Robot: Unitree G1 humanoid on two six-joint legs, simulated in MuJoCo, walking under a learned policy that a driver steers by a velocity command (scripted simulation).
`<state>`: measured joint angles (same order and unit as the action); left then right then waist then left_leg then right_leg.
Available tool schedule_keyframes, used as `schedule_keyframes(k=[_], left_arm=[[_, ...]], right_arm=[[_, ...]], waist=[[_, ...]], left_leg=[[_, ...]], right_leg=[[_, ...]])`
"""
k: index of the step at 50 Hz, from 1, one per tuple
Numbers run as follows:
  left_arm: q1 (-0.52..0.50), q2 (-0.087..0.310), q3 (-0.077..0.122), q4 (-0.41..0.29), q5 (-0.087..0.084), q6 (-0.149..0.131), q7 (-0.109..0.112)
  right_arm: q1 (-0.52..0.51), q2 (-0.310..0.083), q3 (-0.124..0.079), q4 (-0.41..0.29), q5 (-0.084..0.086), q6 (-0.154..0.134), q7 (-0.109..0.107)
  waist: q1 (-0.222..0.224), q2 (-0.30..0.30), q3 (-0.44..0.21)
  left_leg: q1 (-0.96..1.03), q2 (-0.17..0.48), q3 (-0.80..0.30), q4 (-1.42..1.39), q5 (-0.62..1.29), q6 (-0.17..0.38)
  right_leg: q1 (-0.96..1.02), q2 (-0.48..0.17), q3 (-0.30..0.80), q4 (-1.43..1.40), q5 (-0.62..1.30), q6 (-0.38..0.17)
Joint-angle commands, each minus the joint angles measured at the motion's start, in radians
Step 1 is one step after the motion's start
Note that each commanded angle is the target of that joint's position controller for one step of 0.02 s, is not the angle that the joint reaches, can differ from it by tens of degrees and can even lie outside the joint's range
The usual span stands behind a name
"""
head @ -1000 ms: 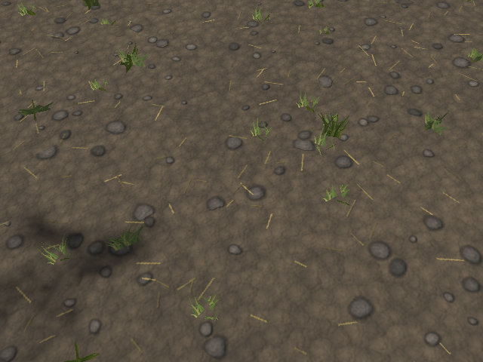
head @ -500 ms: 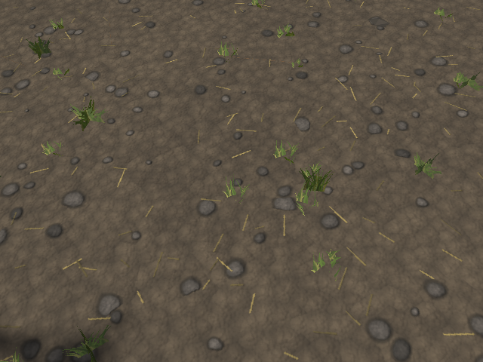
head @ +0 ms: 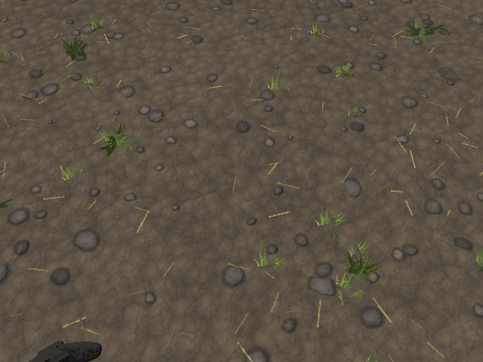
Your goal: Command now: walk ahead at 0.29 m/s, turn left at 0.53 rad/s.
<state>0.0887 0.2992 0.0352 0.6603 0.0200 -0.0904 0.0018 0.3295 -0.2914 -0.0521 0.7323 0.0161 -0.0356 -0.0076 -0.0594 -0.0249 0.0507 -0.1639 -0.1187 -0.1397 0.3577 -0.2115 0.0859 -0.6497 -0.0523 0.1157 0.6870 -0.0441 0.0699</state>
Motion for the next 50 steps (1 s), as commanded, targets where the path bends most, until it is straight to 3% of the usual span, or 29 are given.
schedule_keyframes(k=[1, 4, 6, 7, 8, 9, 10, 11, 12, 14, 16, 19, 22, 24, 25, 26, 27, 28, 29, 32, 34, 38, 50], left_arm=[[-0.067, 0.062, 0.018, -0.072, -0.011, -0.013, -0.006], [-0.05, 0.104, 0.038, -0.067, -0.012, -0.018, -0.012], [0.049, 0.126, 0.05, -0.042, 0.001, -0.028, -0.006], [0.129, 0.177, 0.059, -0.041, 0.019, -0.03, 0.004], [0.135, 0.189, 0.054, -0.049, 0.036, -0.011, 0.009], [0.145, 0.167, 0.061, -0.04, -0.005, 0.012, 0.004], [0.104, 0.105, 0.045, -0.063, -0.011, 0.024, 0.008], [0.063, 0.077, 0.033, -0.063, -0.005, 0.039, 0.009], [0.025, 0.065, 0.023, -0.064, -0.002, 0.049, 0.008], [-0.011, 0.086, 0.027, -0.045, 0.01, 0.056, 0.007], [-0.014, 0.083, 0.029, -0.025, 0.007, 0.055, 0.005], [-0.014, 0.103, 0.036, -0.003, -0.007, 0.061, 0.003], [-0.003, 0.122, 0.038, 0.019, -0.018, 0.074, 0.0], [-0.006, 0.105, 0.028, 0.035, -0.027, 0.078, -0.003], [0.037, 0.077, 0.017, 0.058, -0.026, 0.074, -0.007], [0.061, 0.042, 0.004, 0.058, -0.006, 0.068, -0.013], [0.099, 0.0, -0.002, 0.058, 0.0, 0.063, -0.013], [0.045, 0.046, 0.005, 0.067, 0.01, 0.066, -0.008], [0.027, 0.051, 0.009, 0.071, 0.009, 0.067, -0.007], [0.061, 0.076, 0.016, 0.109, 0.003, 0.073, 0.001], [0.067, 0.067, 0.014, 0.131, -0.002, 0.067, -0.001], [0.073, 0.061, 0.014, 0.171, -0.006, 0.063, 0.003], [0.066, 0.071, 0.018, 0.282, -0.016, 0.086, 0.027]], right_arm=[[0.021, -0.18, -0.055, -0.045, 0.01, 0.014, -0.024], [-0.002, -0.164, -0.056, -0.055, 0.005, 0.032, -0.035], [-0.06, -0.138, -0.05, -0.086, 0.004, 0.036, -0.036], [-0.052, -0.086, -0.032, -0.114, -0.011, 0.032, -0.032], [0.169, -0.021, -0.015, -0.09, -0.014, 0.028, -0.026], [0.238, -0.135, -0.028, -0.073, 0.0, 0.033, -0.019], [0.126, -0.195, -0.049, -0.067, 0.009, 0.051, -0.025], [0.041, -0.202, -0.054, -0.082, 0.008, 0.07, -0.033], [0.005, -0.19, -0.055, -0.09, 0.002, 0.088, -0.039], [0.008, -0.123, -0.04, -0.099, -0.001, 0.1, -0.038], [0.016, -0.08, -0.026, -0.096, -0.01, 0.09, -0.038], [-0.025, -0.068, -0.013, -0.101, -0.019, 0.082, -0.028], [-0.048, -0.085, -0.015, -0.099, -0.016, 0.083, -0.016], [-0.033, -0.078, -0.015, -0.084, -0.024, 0.08, -0.009], [-0.048, -0.094, -0.015, -0.096, -0.035, 0.079, -0.009], [-0.054, -0.156, -0.022, -0.116, -0.047, 0.078, -0.017], [-0.122, -0.158, -0.019, -0.105, -0.049, 0.077, -0.014], [-0.175, -0.089, -0.003, -0.128, -0.05, 0.065, -0.006], [-0.171, -0.064, 0.006, -0.113, -0.059, 0.054, -0.002], [-0.138, -0.077, 0.006, -0.096, -0.046, 0.032, -0.001], [-0.111, -0.077, 0.006, -0.085, -0.04, 0.03, -0.005], [-0.104, -0.068, 0.006, -0.079, -0.035, 0.03, -0.011], [-0.079, -0.051, -0.001, -0.013, -0.029, 0.025, -0.009]], waist=[[0.001, 0.12, -0.094], [0.031, 0.144, -0.106], [0.093, 0.138, -0.151], [0.112, 0.03, -0.279], [0.016, -0.223, -0.389], [0.02, -0.234, -0.449], [0.06, -0.115, -0.33], [0.068, -0.055, -0.25], [0.061, -0.048, -0.182], [0.032, -0.099, -0.11], [0.028, -0.115, -0.13], [0.048, -0.12, -0.179], [0.055, -0.117, -0.167], [0.028, -0.1, -0.138], [0.029, -0.07, -0.126], [0.058, 0.061, -0.134], [0.123, 0.241, -0.119], [0.089, 0.189, -0.074], [0.087, 0.178, -0.057], [0.082, 0.138, -0.018], [0.075, 0.088, -0.023], [0.07, 0.046, -0.052], [0.077, 0.035, -0.07]], left_leg=[[-0.08, 0.171, -0.135, -0.007, 0.462, 0.079], [0.019, 0.197, -0.248, 0.097, 0.414, 0.055], [0.026, 0.15, -0.251, 0.247, 0.392, 0.008], [-0.08, 0.087, -0.187, 0.473, 0.166, -0.035], [-0.332, -0.055, -0.103, 0.741, -0.556, -0.095], [-0.409, 0.032, -0.065, 0.887, -0.518, -0.12], [-0.447, 0.067, -0.04, 0.947, -0.423, -0.152], [-0.457, 0.085, -0.006, 0.939, -0.352, -0.167], [-0.437, 0.101, 0.003, 0.921, -0.322, -0.176], [-0.33, 0.109, 0.047, 0.81, -0.278, -0.177], [-0.264, 0.111, 0.077, 0.674, -0.269, -0.176], [-0.171, 0.137, 0.09, 0.484, -0.199, -0.161], [-0.095, 0.132, 0.111, 0.321, -0.113, -0.135], [0.018, 0.115, 0.135, 0.134, 0.007, -0.096], [0.076, 0.147, 0.086, 0.059, 0.064, -0.065], [0.117, 0.291, -0.078, 0.011, 0.153, -0.012], [-0.069, 0.351, -0.13, -0.02, -0.01, 0.061], [-0.153, 0.296, -0.105, -0.053, -0.172, 0.046], [-0.169, 0.258, -0.073, -0.049, -0.233, 0.006], [-0.176, 0.215, -0.029, -0.021, -0.172, -0.04], [-0.138, 0.203, -0.011, 0.013, -0.102, -0.043], [-0.094, 0.189, 0.009, 0.046, 0.029, -0.037], [-0.062, 0.165, 0.046, 0.055, 0.187, -0.044]], right_leg=[[0.209, 0.11, -0.068, -0.132, 0.13, 0.005], [0.232, 0.107, -0.012, -0.217, 0.067, -0.028], [0.372, 0.062, -0.018, -0.32, 0.179, -0.074], [0.619, -0.109, 0.107, -0.266, 0.451, -0.143], [0.9, -0.372, 0.392, -0.189, 0.819, -0.327], [0.887, -0.446, 0.543, -0.228, 0.53, -0.384], [0.786, -0.35, 0.43, -0.268, 0.328, -0.343], [0.678, -0.282, 0.318, -0.296, 0.201, -0.3], [0.568, -0.235, 0.252, -0.329, 0.135, -0.287], [0.399, -0.16, 0.129, -0.389, 0.104, -0.28], [0.393, -0.147, 0.072, -0.39, 0.191, -0.298], [0.419, -0.173, 0.058, -0.38, 0.215, -0.319], [0.407, -0.176, 0.071, -0.378, 0.03, -0.31], [0.337, -0.145, 0.052, -0.354, -0.113, -0.261], [0.288, -0.118, 0.038, -0.338, -0.192, -0.197], [0.235, -0.051, -0.033, -0.224, -0.288, -0.121], [0.33, 0.03, -0.131, -0.216, -0.314, -0.063], [0.405, 0.027, -0.111, -0.212, -0.231, -0.039], [0.43, 0.025, -0.109, -0.23, -0.172, -0.036], [0.442, 0.005, -0.089, -0.251, -0.134, -0.05], [0.432, 0.004, -0.087, -0.259, -0.12, -0.058], [0.448, -0.001, -0.085, -0.255, -0.063, -0.053], [0.506, -0.009, -0.08, -0.236, 0.018, -0.058]])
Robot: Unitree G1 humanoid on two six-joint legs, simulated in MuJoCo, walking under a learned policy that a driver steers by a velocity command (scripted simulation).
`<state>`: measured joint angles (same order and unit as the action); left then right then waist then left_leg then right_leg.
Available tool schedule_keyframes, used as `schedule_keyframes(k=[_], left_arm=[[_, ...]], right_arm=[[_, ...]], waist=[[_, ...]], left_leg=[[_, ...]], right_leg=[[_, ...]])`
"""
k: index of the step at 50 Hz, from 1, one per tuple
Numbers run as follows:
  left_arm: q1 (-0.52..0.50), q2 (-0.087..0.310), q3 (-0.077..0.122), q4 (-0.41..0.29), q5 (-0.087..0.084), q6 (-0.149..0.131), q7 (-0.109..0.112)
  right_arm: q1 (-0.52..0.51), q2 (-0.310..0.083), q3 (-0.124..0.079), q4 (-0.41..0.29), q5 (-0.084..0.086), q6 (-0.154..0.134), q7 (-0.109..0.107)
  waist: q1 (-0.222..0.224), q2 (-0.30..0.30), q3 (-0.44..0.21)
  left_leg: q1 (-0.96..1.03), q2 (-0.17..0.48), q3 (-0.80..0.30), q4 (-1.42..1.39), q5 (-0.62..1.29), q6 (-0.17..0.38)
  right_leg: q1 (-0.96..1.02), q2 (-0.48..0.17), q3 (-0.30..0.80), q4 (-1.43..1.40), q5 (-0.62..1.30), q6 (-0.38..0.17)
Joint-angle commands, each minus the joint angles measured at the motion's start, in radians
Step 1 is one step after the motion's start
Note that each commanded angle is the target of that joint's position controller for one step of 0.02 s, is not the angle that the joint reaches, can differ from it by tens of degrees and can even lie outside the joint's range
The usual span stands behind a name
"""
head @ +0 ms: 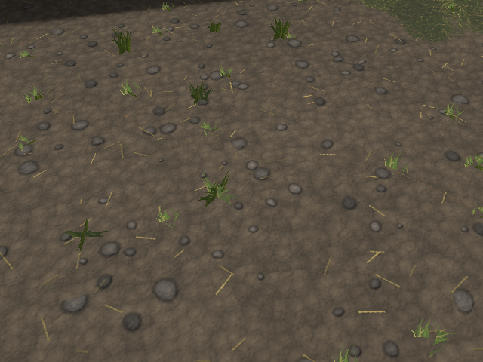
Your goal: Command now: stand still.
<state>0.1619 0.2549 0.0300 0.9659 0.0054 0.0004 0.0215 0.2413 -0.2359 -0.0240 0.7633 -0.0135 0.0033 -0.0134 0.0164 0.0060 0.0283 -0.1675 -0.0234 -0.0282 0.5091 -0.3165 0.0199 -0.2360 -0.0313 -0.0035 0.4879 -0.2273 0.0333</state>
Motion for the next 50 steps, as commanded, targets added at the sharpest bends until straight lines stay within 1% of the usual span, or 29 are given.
schedule_keyframes(k=[1, 9, 19, 20, 21, 22, 23, 24, 25, 26, 27, 28, 29, 30, 31, 32, 33, 34, 35, 36, 37, 38, 39, 40, 42, 44, 45, 47, 50], left_arm=[[-0.009, 0.116, 0.024, -0.015, -0.002, -0.003, 0.009], [-0.023, 0.111, 0.026, 0.049, -0.003, 0.007, 0.017], [-0.017, 0.098, 0.026, 0.106, -0.004, 0.01, 0.024], [0.001, 0.087, 0.024, 0.118, -0.004, 0.011, 0.024], [0.004, 0.085, 0.025, 0.122, -0.01, 0.013, 0.025], [-0.007, 0.084, 0.027, 0.117, -0.014, 0.01, 0.026], [-0.039, 0.082, 0.027, 0.1, -0.014, 0.001, 0.023], [-0.07, 0.072, 0.024, 0.078, -0.017, -0.014, 0.015], [-0.09, 0.067, 0.023, 0.062, -0.023, -0.032, 0.006], [-0.095, 0.075, 0.026, 0.053, -0.032, -0.047, -0.004], [-0.094, 0.08, 0.028, 0.047, -0.039, -0.061, -0.013], [-0.087, 0.081, 0.028, 0.045, -0.042, -0.074, -0.022], [-0.072, 0.077, 0.028, 0.049, -0.042, -0.085, -0.028], [-0.027, 0.069, 0.03, 0.07, -0.039, -0.091, -0.033], [0.067, 0.065, 0.037, 0.114, -0.034, -0.093, -0.034], [0.164, 0.075, 0.048, 0.156, -0.028, -0.087, -0.033], [0.267, 0.104, 0.059, 0.177, -0.027, -0.083, -0.029], [0.389, 0.23, 0.083, 0.182, -0.031, -0.082, -0.023], [0.381, 0.204, 0.066, 0.183, -0.011, -0.098, -0.033], [0.279, 0.16, 0.049, 0.149, -0.011, -0.112, -0.035], [0.207, 0.121, 0.037, 0.121, -0.012, -0.119, -0.039], [0.168, 0.108, 0.029, 0.103, -0.01, -0.122, -0.045], [0.161, 0.087, 0.02, 0.097, -0.009, -0.12, -0.047], [0.182, 0.069, 0.013, 0.1, -0.006, -0.114, -0.045], [0.235, 0.083, 0.01, 0.109, -0.003, -0.107, -0.033], [0.253, 0.105, 0.011, 0.105, 0.001, -0.099, -0.02], [0.253, 0.109, 0.011, 0.1, 0.001, -0.096, -0.015], [0.272, 0.117, 0.011, 0.094, -0.001, -0.093, -0.008], [0.329, 0.117, 0.014, 0.107, -0.012, -0.089, -0.004]], right_arm=[[0.012, -0.107, -0.029, -0.035, 0.001, -0.014, -0.004], [0.032, -0.108, -0.029, 0.034, 0.004, -0.017, -0.011], [0.05, -0.101, -0.022, 0.121, 0.006, -0.019, -0.018], [0.068, -0.098, -0.022, 0.137, 0.007, -0.017, -0.02], [0.074, -0.115, -0.028, 0.145, 0.012, -0.013, -0.023], [0.077, -0.143, -0.037, 0.145, 0.018, -0.01, -0.026], [0.098, -0.166, -0.045, 0.147, 0.023, -0.011, -0.027], [0.118, -0.199, -0.056, 0.151, 0.029, -0.019, -0.027], [0.128, -0.214, -0.063, 0.158, 0.033, -0.031, -0.028], [0.125, -0.199, -0.061, 0.158, 0.028, -0.044, -0.027], [0.114, -0.184, -0.06, 0.155, 0.03, -0.054, -0.025], [0.097, -0.175, -0.06, 0.149, 0.037, -0.059, -0.022], [0.075, -0.177, -0.062, 0.145, 0.045, -0.06, -0.02], [0.042, -0.184, -0.064, 0.139, 0.051, -0.057, -0.017], [0.022, -0.188, -0.064, 0.137, 0.052, -0.051, -0.014], [0.026, -0.172, -0.059, 0.136, 0.045, -0.05, -0.011], [0.006, -0.122, -0.042, 0.128, 0.035, -0.056, -0.007], [0.001, -0.05, -0.023, 0.089, 0.022, -0.07, -0.006], [-0.013, -0.077, -0.032, 0.074, 0.048, -0.085, -0.009], [-0.021, -0.108, -0.039, 0.072, 0.072, -0.098, -0.004], [-0.022, -0.121, -0.042, 0.081, 0.071, -0.106, 0.002], [-0.025, -0.126, -0.048, 0.088, 0.057, -0.111, 0.002], [-0.037, -0.135, -0.055, 0.089, 0.044, -0.111, 0.005], [-0.039, -0.126, -0.057, 0.093, 0.039, -0.107, 0.011], [-0.069, -0.095, -0.053, 0.087, 0.033, -0.097, 0.019], [-0.148, -0.073, -0.046, 0.058, 0.032, -0.09, 0.02], [-0.193, -0.061, -0.04, 0.041, 0.032, -0.09, 0.021], [-0.274, -0.047, -0.03, 0.017, 0.037, -0.093, 0.028], [-0.362, -0.049, -0.023, -0.009, 0.042, -0.096, 0.043]], waist=[[0.002, 0.005, -0.046], [0.003, 0.006, -0.026], [0.002, 0.001, -0.007], [0.001, 0.01, -0.027], [-0.006, 0.026, -0.01], [-0.016, 0.063, 0.024], [-0.035, 0.108, 0.068], [-0.051, 0.165, 0.107], [-0.057, 0.189, 0.144], [-0.055, 0.179, 0.162], [-0.049, 0.159, 0.162], [-0.039, 0.132, 0.149], [-0.025, 0.114, 0.128], [0.004, 0.102, 0.096], [0.046, 0.092, 0.057], [0.077, 0.071, 0.02], [0.12, -0.023, -0.012], [0.137, -0.307, -0.069], [0.12, -0.266, -0.06], [0.073, -0.167, 0.035], [0.047, -0.124, 0.071], [0.029, -0.095, 0.084], [0.02, -0.09, 0.083], [0.019, -0.1, 0.069], [0.025, -0.093, 0.059], [0.034, -0.073, 0.073], [0.04, -0.067, 0.081], [0.06, -0.078, 0.094], [0.076, -0.077, 0.122]], left_leg=[[-0.057, 0.068, -0.064, -0.099, 0.293, 0.021], [-0.055, 0.061, -0.051, -0.12, 0.271, 0.014], [-0.058, 0.053, -0.04, -0.143, 0.218, 0.011], [-0.05, 0.047, -0.037, -0.157, 0.109, 0.015], [-0.061, 0.047, -0.051, -0.177, -0.079, 0.033], [-0.081, 0.073, -0.102, -0.212, -0.287, 0.065], [-0.087, 0.139, -0.199, -0.275, -0.447, 0.108], [-0.077, 0.233, -0.328, -0.344, -0.528, 0.162], [-0.083, 0.309, -0.428, -0.385, -0.516, 0.21], [-0.039, 0.344, -0.464, -0.392, -0.446, 0.233], [0.018, 0.353, -0.455, -0.381, -0.371, 0.232], [0.052, 0.339, -0.411, -0.364, -0.301, 0.214], [0.048, 0.306, -0.343, -0.345, -0.231, 0.188], [-0.012, 0.256, -0.258, -0.315, -0.165, 0.161], [-0.107, 0.207, -0.187, -0.264, -0.124, 0.141], [-0.19, 0.162, -0.139, -0.186, -0.073, 0.123], [-0.283, 0.093, -0.051, 0.023, 0.013, 0.076], [-0.48, -0.025, 0.072, 0.382, -0.124, -0.005], [-0.579, -0.029, -0.045, 0.604, -0.258, 0.002], [-0.664, 0.041, -0.088, 0.693, -0.179, 0.031], [-0.674, 0.087, -0.072, 0.696, -0.072, 0.05], [-0.663, 0.116, -0.058, 0.655, 0.014, 0.057], [-0.624, 0.139, -0.049, 0.602, 0.077, 0.054], [-0.586, 0.145, -0.03, 0.567, 0.117, 0.046], [-0.585, 0.141, 0.007, 0.509, 0.172, 0.017], [-0.6, 0.136, 0.025, 0.4, 0.223, -0.009], [-0.583, 0.129, 0.034, 0.326, 0.261, -0.016], [-0.523, 0.106, 0.059, 0.192, 0.345, -0.02], [-0.485, 0.082, 0.072, 0.08, 0.396, -0.007]], right_leg=[[0.094, -0.03, 0.039, -0.038, 0.202, -0.022], [0.1, -0.025, 0.035, -0.053, 0.185, -0.022], [0.092, -0.019, 0.029, -0.071, 0.157, -0.021], [0.097, -0.003, 0.01, -0.064, 0.068, -0.021], [0.065, 0.027, -0.023, -0.026, -0.067, -0.025], [0.0, 0.055, -0.055, 0.034, -0.2, -0.029], [-0.093, 0.068, -0.072, 0.114, -0.251, -0.033], [-0.178, 0.061, -0.068, 0.212, -0.226, -0.043], [-0.235, 0.017, -0.023, 0.293, -0.213, -0.061], [-0.312, -0.017, 0.011, 0.355, -0.256, -0.078], [-0.366, -0.043, 0.03, 0.361, -0.292, -0.093], [-0.362, -0.056, 0.033, 0.303, -0.29, -0.106], [-0.295, -0.051, 0.014, 0.208, -0.252, -0.11], [-0.15, -0.021, -0.031, 0.1, -0.153, -0.106], [0.044, 0.029, -0.085, 0.012, -0.008, -0.089], [0.202, 0.067, -0.098, 0.004, 0.034, -0.069], [0.33, -0.017, 0.037, -0.06, -0.027, -0.092], [0.457, -0.27, 0.469, -0.232, -0.176, -0.222], [0.418, -0.368, 0.728, -0.329, -0.339, -0.318], [0.358, -0.363, 0.658, -0.333, -0.396, -0.306], [0.314, -0.314, 0.541, -0.338, -0.354, -0.266], [0.285, -0.278, 0.446, -0.347, -0.245, -0.235], [0.26, -0.241, 0.354, -0.354, -0.115, -0.207], [0.248, -0.207, 0.281, -0.358, -0.011, -0.192], [0.255, -0.184, 0.2, -0.361, 0.182, -0.202], [0.241, -0.177, 0.151, -0.373, 0.286, -0.212], [0.221, -0.167, 0.125, -0.381, 0.302, -0.208], [0.184, -0.149, 0.085, -0.405, 0.291, -0.2], [0.212, -0.17, 0.064, -0.415, 0.29, -0.206]])
Over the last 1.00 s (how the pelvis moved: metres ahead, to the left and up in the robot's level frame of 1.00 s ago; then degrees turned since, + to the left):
0.18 0.01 -0.01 13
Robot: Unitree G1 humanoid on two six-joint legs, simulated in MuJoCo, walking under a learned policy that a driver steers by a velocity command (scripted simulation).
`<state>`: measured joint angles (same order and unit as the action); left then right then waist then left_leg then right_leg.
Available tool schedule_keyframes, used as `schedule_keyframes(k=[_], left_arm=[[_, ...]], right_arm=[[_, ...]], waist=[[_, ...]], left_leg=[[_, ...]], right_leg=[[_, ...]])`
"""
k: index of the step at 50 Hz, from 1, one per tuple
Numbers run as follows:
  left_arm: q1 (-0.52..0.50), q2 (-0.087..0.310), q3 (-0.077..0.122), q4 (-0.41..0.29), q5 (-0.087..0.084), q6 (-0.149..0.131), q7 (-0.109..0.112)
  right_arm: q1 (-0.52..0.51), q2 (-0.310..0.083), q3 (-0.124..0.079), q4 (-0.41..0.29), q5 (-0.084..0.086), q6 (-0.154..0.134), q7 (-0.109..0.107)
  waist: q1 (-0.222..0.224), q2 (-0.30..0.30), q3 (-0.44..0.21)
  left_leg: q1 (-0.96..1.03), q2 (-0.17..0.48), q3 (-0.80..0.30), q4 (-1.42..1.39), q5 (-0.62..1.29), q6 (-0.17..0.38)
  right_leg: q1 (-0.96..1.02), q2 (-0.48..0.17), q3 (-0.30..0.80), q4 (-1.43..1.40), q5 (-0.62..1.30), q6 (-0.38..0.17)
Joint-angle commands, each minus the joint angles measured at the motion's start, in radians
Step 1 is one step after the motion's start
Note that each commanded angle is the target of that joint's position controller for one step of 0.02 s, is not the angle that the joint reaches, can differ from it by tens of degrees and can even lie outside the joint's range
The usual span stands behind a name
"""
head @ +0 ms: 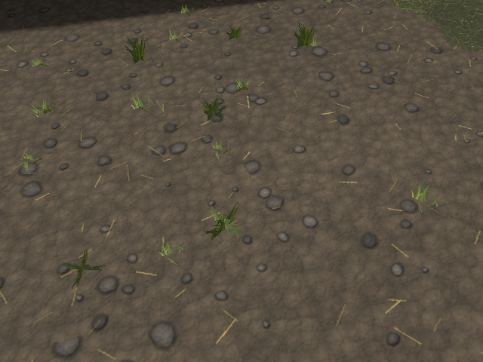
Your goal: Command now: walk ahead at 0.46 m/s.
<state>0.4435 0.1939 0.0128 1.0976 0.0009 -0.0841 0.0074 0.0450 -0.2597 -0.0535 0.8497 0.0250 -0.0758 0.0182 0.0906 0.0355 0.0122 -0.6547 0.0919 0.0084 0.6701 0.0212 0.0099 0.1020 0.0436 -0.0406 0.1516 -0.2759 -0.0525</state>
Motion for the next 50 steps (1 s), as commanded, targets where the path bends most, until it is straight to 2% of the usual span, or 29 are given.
schedule_keyframes(k=[1, 3, 5, 6, 7, 8, 9, 10, 11, 12, 13, 15, 17, 19, 24, 29, 32, 33, 34, 35, 36, 37, 38, 39, 40, 41, 44, 47, 50], left_arm=[[0.058, 0.177, 0.034, -0.021, -0.011, -0.002, 0.01], [0.058, 0.185, 0.042, -0.021, -0.015, 0.005, 0.012], [0.033, 0.21, 0.053, -0.034, -0.011, 0.014, 0.014], [0.019, 0.222, 0.059, -0.041, -0.006, 0.022, 0.014], [0.004, 0.213, 0.056, -0.05, 0.0, 0.032, 0.013], [0.004, 0.182, 0.042, -0.075, 0.012, 0.033, 0.011], [0.15, 0.018, -0.003, -0.082, 0.006, 0.011, -0.007], [0.069, 0.107, 0.018, -0.075, -0.023, -0.022, -0.014], [-0.042, 0.174, 0.038, -0.122, -0.056, -0.041, -0.015], [-0.102, 0.182, 0.04, -0.138, -0.06, -0.047, -0.006], [-0.122, 0.174, 0.049, -0.138, -0.049, -0.04, 0.004], [-0.066, 0.123, 0.053, -0.126, -0.038, -0.005, 0.009], [-0.07, 0.096, 0.054, -0.137, -0.039, 0.02, 0.011], [-0.142, 0.11, 0.059, -0.176, -0.031, 0.031, 0.013], [-0.304, 0.102, 0.055, -0.24, -0.019, 0.016, -0.015], [-0.463, 0.09, 0.04, -0.331, -0.02, 0.017, -0.048], [-0.447, 0.126, 0.054, -0.372, -0.024, 0.022, -0.069], [-0.382, 0.153, 0.07, -0.368, -0.024, 0.025, -0.071], [-0.246, 0.194, 0.095, -0.34, -0.028, 0.026, -0.07], [-0.069, 0.271, 0.135, -0.299, -0.03, 0.032, -0.054], [-0.006, 0.394, 0.164, -0.29, -0.034, 0.037, -0.038], [0.007, 0.349, 0.142, -0.316, -0.022, 0.027, -0.038], [-0.018, 0.28, 0.122, -0.315, -0.009, 0.017, -0.039], [-0.086, 0.245, 0.112, -0.327, -0.013, 0.01, -0.037], [-0.166, 0.211, 0.102, -0.347, -0.014, 0.008, -0.037], [-0.215, 0.184, 0.092, -0.367, -0.006, 0.006, -0.035], [-0.217, 0.206, 0.095, -0.379, -0.011, 0.003, -0.021], [-0.182, 0.235, 0.102, -0.373, -0.01, 0.009, 0.002], [-0.127, 0.226, 0.099, -0.352, -0.01, 0.025, 0.013]], right_arm=[[-0.188, -0.028, 0.007, -0.106, 0.006, -0.019, 0.018], [-0.209, -0.043, 0.006, -0.12, 0.007, -0.025, 0.029], [-0.147, -0.083, -0.011, -0.109, 0.005, -0.029, 0.033], [-0.052, -0.115, -0.028, -0.085, 0.004, -0.028, 0.029], [0.121, -0.155, -0.052, -0.031, 0.007, -0.024, 0.021], [0.31, -0.211, -0.069, 0.013, -0.006, -0.018, 0.009], [0.395, -0.276, -0.08, 0.046, -0.016, -0.017, 0.014], [0.369, -0.174, -0.052, 0.052, -0.011, -0.016, 0.014], [0.259, -0.137, -0.039, 0.037, -0.01, -0.022, 0.01], [0.167, -0.106, -0.029, 0.019, -0.016, -0.031, 0.009], [0.118, -0.073, -0.02, 0.02, -0.026, -0.041, 0.014], [0.097, -0.04, -0.011, 0.041, -0.038, -0.053, 0.02], [0.12, -0.059, -0.015, 0.067, -0.036, -0.058, 0.014], [0.139, -0.094, -0.024, 0.081, -0.041, -0.059, -0.001], [0.177, -0.127, -0.026, 0.088, -0.037, -0.052, -0.029], [0.289, -0.154, -0.034, 0.123, -0.019, -0.018, -0.037], [0.267, -0.188, -0.045, 0.108, -0.013, 0.009, -0.041], [0.251, -0.202, -0.05, 0.097, -0.013, 0.018, -0.046], [0.23, -0.205, -0.049, 0.086, -0.013, 0.028, -0.05], [0.231, -0.192, -0.042, 0.068, -0.018, 0.028, -0.054], [0.319, -0.057, 0.001, 0.019, -0.048, 0.002, -0.035], [0.272, -0.078, 0.006, 0.002, -0.024, -0.048, -0.018], [0.149, -0.143, -0.014, -0.031, 0.017, -0.077, -0.006], [0.116, -0.138, -0.011, -0.042, 0.019, -0.09, -0.007], [0.117, -0.137, -0.017, -0.028, -0.003, -0.09, -0.016], [0.136, -0.147, -0.027, -0.023, -0.015, -0.077, -0.021], [0.145, -0.115, -0.029, -0.036, -0.035, -0.039, -0.023], [0.045, -0.091, -0.02, -0.072, -0.042, -0.03, -0.029], [-0.03, -0.062, -0.006, -0.093, -0.037, -0.039, -0.016]], waist=[[0.0, -0.106, 0.146], [-0.02, -0.109, 0.14], [-0.077, -0.136, 0.071], [-0.131, -0.16, -0.003], [-0.217, -0.158, -0.105], [-0.278, -0.088, -0.239], [-0.191, 0.199, -0.426], [-0.227, 0.143, -0.388], [-0.204, 0.119, -0.195], [-0.168, 0.012, -0.114], [-0.133, -0.024, -0.053], [-0.077, 0.023, -0.034], [-0.061, 0.03, 0.01], [-0.066, 0.019, 0.044], [-0.109, -0.004, 0.061], [-0.167, -0.024, 0.094], [-0.124, 0.021, 0.051], [-0.082, 0.045, 0.001], [-0.004, 0.045, -0.072], [0.074, -0.006, -0.165], [0.003, -0.258, -0.27], [0.013, -0.214, -0.404], [0.043, -0.157, -0.289], [0.007, -0.098, -0.184], [-0.041, -0.031, -0.116], [-0.082, -0.045, -0.086], [-0.117, -0.059, -0.059], [-0.095, -0.077, -0.012], [-0.046, -0.119, -0.039]], left_leg=[[0.0, -0.035, 0.03, -0.107, 0.056, 0.014], [0.007, -0.042, 0.021, -0.147, 0.021, 0.041], [0.122, -0.082, 0.04, -0.154, -0.044, 0.074], [0.249, -0.116, 0.062, -0.143, -0.077, 0.096], [0.471, -0.136, 0.076, -0.155, -0.066, 0.126], [0.809, 0.026, -0.112, -0.113, -0.105, 0.186], [1.15, 0.293, -0.65, -0.239, -0.374, 0.375], [1.098, 0.284, -0.782, -0.381, -0.463, 0.351], [0.933, 0.26, -0.605, -0.404, -0.407, 0.294], [0.76, 0.23, -0.46, -0.433, -0.283, 0.261], [0.625, 0.193, -0.345, -0.461, -0.176, 0.235], [0.495, 0.147, -0.215, -0.516, -0.134, 0.208], [0.426, 0.145, -0.137, -0.563, -0.114, 0.214], [0.427, 0.15, -0.086, -0.593, -0.098, 0.217], [0.486, 0.112, 0.077, -0.598, -0.002, 0.17], [0.702, 0.171, 0.134, -0.525, 0.082, 0.153], [0.785, 0.198, 0.173, -0.377, 0.437, 0.121], [0.786, 0.194, 0.189, -0.265, 0.609, 0.109], [0.742, 0.169, 0.213, -0.08, 0.692, 0.085], [0.559, 0.128, 0.221, 0.186, 0.538, 0.043], [0.098, -0.041, 0.198, 0.579, -0.216, -0.027], [-0.074, -0.144, -0.045, 0.737, -0.61, -0.018], [-0.177, -0.082, -0.105, 0.751, -0.533, 0.014], [-0.173, -0.035, -0.095, 0.677, -0.438, 0.032], [-0.106, 0.004, -0.09, 0.583, -0.38, 0.027], [-0.02, 0.031, -0.093, 0.514, -0.344, 0.018], [0.058, 0.03, -0.071, 0.388, -0.284, -0.033], [0.057, -0.007, -0.04, 0.157, -0.123, -0.071], [0.173, -0.071, -0.004, -0.058, 0.109, -0.061]], right_leg=[[-0.095, -0.259, 0.098, -0.07, 0.357, -0.12], [-0.019, -0.288, 0.089, -0.028, 0.446, -0.112], [0.04, -0.303, 0.078, 0.081, 0.734, -0.092], [0.051, -0.297, 0.066, 0.197, 0.921, -0.081], [-0.006, -0.256, 0.037, 0.397, 0.991, -0.055], [-0.253, -0.213, 0.026, 0.694, 0.722, -0.032], [-0.64, 0.003, 0.05, 1.089, -0.078, 0.033], [-0.754, -0.004, 0.186, 1.227, -0.27, 0.013], [-0.829, -0.059, 0.171, 1.254, -0.209, -0.006], [-0.784, -0.116, 0.154, 1.204, -0.112, -0.013], [-0.736, -0.149, 0.142, 1.138, -0.057, -0.009], [-0.624, -0.186, 0.155, 1.065, -0.015, -0.008], [-0.635, -0.197, 0.151, 1.013, -0.001, 0.002], [-0.721, -0.204, 0.163, 0.938, 0.087, 0.017], [-0.745, -0.174, 0.097, 0.636, 0.363, 0.027], [-0.821, -0.151, 0.029, 0.489, 0.313, 0.001], [-0.74, -0.091, -0.039, 0.467, 0.156, -0.044], [-0.64, -0.05, -0.07, 0.474, 0.109, -0.065], [-0.461, -0.003, -0.089, 0.436, 0.125, -0.096], [-0.166, -0.019, 0.004, 0.394, 0.151, -0.144], [0.221, -0.288, 0.52, 0.351, 0.032, -0.318], [0.339, -0.399, 0.9, 0.162, -0.054, -0.395], [0.283, -0.364, 0.761, 0.135, -0.008, -0.325], [0.134, -0.322, 0.611, 0.137, 0.079, -0.286], [-0.027, -0.278, 0.497, 0.126, 0.181, -0.256], [-0.143, -0.247, 0.426, 0.105, 0.268, -0.24], [-0.286, -0.204, 0.342, 0.062, 0.382, -0.245], [-0.34, -0.158, 0.241, 0.078, 0.553, -0.21], [-0.36, -0.111, 0.171, 0.128, 0.591, -0.141]])
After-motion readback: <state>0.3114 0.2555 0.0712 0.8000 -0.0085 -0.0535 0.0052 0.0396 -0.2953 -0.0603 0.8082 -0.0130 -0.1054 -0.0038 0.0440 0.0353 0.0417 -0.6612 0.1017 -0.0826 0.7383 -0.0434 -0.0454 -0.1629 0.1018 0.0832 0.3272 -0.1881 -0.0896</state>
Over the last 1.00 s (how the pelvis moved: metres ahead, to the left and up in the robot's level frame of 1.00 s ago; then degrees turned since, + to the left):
0.18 -0.06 0.01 0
